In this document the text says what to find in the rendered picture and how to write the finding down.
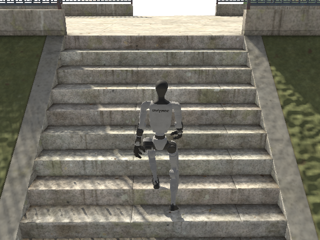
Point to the right robot upper arm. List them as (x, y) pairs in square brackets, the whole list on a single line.
[(178, 114)]

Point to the robot left hand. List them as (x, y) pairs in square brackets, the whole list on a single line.
[(137, 152)]

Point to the left robot upper arm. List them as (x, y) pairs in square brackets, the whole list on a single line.
[(143, 114)]

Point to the robot left foot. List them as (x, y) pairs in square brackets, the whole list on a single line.
[(156, 185)]

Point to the right robot forearm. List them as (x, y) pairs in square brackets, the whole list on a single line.
[(180, 130)]

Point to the left robot forearm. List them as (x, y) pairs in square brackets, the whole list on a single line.
[(138, 137)]

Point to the humanoid robot torso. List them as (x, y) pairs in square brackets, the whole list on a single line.
[(160, 116)]

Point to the robot right hand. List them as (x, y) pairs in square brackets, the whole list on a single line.
[(176, 137)]

